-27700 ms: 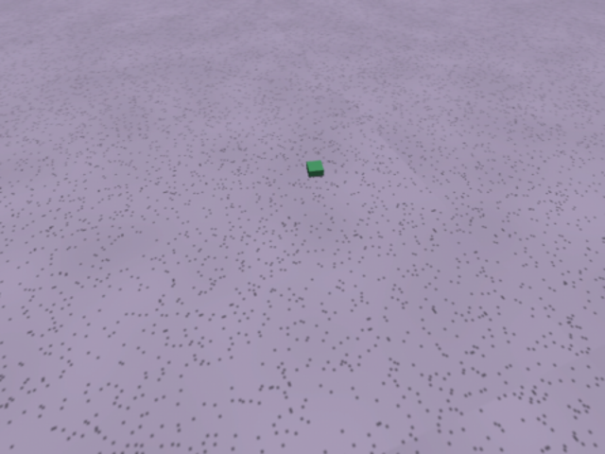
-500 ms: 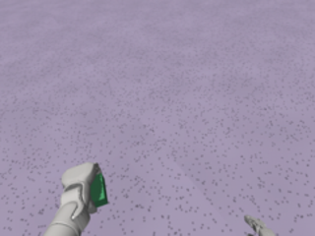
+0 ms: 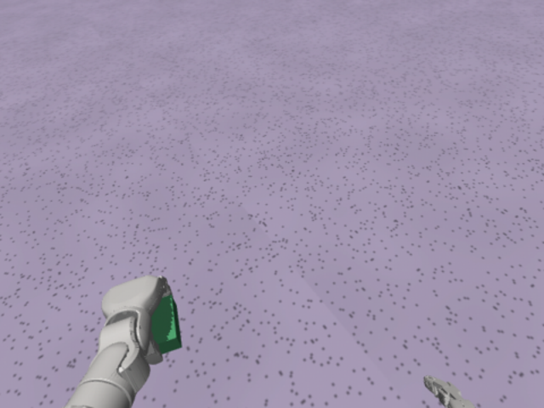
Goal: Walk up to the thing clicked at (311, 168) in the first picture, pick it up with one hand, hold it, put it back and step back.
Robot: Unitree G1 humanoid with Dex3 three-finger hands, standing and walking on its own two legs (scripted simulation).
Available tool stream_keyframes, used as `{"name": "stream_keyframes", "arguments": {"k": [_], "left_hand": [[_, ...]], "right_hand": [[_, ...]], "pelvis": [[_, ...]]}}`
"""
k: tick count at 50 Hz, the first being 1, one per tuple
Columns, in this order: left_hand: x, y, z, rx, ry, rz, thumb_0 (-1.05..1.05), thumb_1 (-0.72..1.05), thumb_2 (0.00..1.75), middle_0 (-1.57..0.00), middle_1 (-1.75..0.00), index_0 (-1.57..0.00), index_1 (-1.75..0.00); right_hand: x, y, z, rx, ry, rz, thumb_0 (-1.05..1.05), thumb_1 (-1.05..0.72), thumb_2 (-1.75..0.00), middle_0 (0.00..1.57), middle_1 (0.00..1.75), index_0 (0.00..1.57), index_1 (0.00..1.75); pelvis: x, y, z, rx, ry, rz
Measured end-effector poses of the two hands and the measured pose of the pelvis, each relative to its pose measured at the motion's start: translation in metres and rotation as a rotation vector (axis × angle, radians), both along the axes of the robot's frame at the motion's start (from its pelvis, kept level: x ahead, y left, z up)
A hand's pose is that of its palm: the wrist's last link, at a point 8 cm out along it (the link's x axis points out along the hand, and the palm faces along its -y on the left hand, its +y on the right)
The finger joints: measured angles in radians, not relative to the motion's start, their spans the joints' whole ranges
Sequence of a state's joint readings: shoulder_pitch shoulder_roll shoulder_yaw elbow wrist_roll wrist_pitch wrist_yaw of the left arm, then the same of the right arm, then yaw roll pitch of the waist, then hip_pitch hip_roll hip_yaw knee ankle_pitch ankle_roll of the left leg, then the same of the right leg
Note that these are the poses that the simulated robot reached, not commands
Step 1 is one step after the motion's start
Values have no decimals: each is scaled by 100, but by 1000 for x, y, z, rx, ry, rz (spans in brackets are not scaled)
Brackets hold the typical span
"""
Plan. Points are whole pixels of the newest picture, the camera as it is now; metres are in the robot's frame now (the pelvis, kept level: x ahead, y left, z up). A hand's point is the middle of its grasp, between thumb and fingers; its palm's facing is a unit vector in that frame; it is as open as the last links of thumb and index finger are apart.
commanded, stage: hold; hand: left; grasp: from above
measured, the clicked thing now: (153, 327) +0.30 +0.23 -0.07
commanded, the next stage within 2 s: crouch in 0.24 s
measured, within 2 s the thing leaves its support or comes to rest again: neither
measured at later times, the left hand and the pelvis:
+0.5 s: hand (150, 330) +0.29 +0.23 -0.05, palm faces -0.43 -0.16 -0.89, open 11.1 cm; pelvis +0.00 +0.00 +0.00, yaw +0 degrees
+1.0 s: hand (177, 350) +0.33 +0.25 -0.25, palm faces -0.39 -0.06 -0.92, open 11.1 cm; pelvis -0.04 +0.01 -0.13, yaw +0 degrees
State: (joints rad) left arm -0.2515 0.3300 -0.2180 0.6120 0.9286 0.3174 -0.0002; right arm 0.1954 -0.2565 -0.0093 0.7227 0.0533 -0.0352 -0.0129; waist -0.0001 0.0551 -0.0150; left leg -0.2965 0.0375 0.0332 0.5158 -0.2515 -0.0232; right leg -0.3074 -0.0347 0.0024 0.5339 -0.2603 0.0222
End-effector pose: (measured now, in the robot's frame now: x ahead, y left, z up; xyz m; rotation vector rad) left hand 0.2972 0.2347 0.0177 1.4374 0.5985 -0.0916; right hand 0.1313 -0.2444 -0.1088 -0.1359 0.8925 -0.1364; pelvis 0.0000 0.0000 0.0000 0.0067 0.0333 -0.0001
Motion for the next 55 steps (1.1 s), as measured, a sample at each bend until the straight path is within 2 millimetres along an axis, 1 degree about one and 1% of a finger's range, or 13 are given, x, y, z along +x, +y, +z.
{"name": "stream_keyframes", "arguments": {"k": [7, 14, 21, 25, 28, 31, 34, 36, 39, 43, 48, 52, 55], "left_hand": [[0, -3, -3, -8, 8, -2, 0, -19, 58, -71, -39, -71, -45], [2, -2, -1, 1, -7, 11, 0, -19, 58, -71, -38, -71, -44], [-2, -3, -3, -2, 5, 12, 0, -18, 56, -70, -39, -70, -45], [-5, -4, -9, 2, 21, 0, 0, -15, 54, -69, -39, -69, -45], [-7, -4, -20, 3, 38, -20, 0, -14, 52, -68, -38, -68, -44], [-9, -4, -36, 5, 54, -45, 0, -14, 51, -68, -38, -68, -44], [-11, -3, -57, 12, 59, -67, 0, -13, 50, -68, -38, -68, -43], [-11, -2, -74, 23, 54, -79, 0, -13, 48, -68, -38, -69, -43], [-7, 1, -100, 43, 41, -90, 0, -13, 46, -68, -40, -69, -44], [4, 5, -138, 64, 18, -95, 0, -13, 44, -69, -42, -69, -45], [24, 10, -189, 75, -14, -78, 0, -12, 42, -69, -42, -69, -45], [38, 12, -229, 75, -39, -50, 0, -12, 42, -69, -42, -69, -45], [46, 13, -258, 67, -44, -17, 0, -13, 44, -68, -43, -69, -46]], "right_hand": [[-2, -1, 0, 2, 6, -9, 1, -90, -90, 20, 30, 20, 30], [-3, -2, 0, 1, 11, -6, 1, -90, -90, 20, 30, 20, 30], [-2, -3, 1, 4, 4, -5, 1, -90, -90, 20, 30, 20, 30], [-2, -4, 2, 1, 2, -3, 1, -89, -89, 20, 30, 20, 30], [-4, -5, 2, -5, 6, -2, 1, -89, -89, 20, 30, 20, 30], [-10, -8, -1, -16, 25, -3, 1, -88, -89, 20, 30, 20, 30], [-20, -12, -7, -33, 64, -6, 1, -88, -89, 20, 30, 20, 30], [-29, -16, -15, -49, 102, -10, 1, -88, -89, 20, 30, 20, 30], [-47, -23, -32, -77, 163, -21, 1, -88, -89, 20, 30, 20, 30], [-74, -31, -61, -115, 239, -47, 1, -88, -89, 20, 30, 20, 30], [-110, -35, -107, -150, 317, -79, 1, -88, -89, 20, 30, 20, 30], [-134, -29, -147, -152, 371, -99, 1, -88, -89, 20, 30, 20, 30], [-147, -22, -175, -140, 403, -100, 1, -88, -89, 20, 30, 20, 30]], "pelvis": [[2, 1, 0, 0, 0, -3], [1, 0, 1, -1, -4, -2], [1, -1, 1, 0, -5, -1], [0, -2, 1, 1, -4, 2], [-2, -3, -1, 1, 4, 5], [-5, -3, -3, 1, 21, 8], [-9, -3, -10, 0, 56, 10], [-12, -3, -17, -1, 91, 10], [-18, -2, -33, -5, 154, 10], [-26, 1, -62, -13, 242, 10], [-37, 5, -109, -26, 359, 8], [-46, 8, -146, -34, 432, 5], [-53, 11, -172, -38, 478, 2]]}}
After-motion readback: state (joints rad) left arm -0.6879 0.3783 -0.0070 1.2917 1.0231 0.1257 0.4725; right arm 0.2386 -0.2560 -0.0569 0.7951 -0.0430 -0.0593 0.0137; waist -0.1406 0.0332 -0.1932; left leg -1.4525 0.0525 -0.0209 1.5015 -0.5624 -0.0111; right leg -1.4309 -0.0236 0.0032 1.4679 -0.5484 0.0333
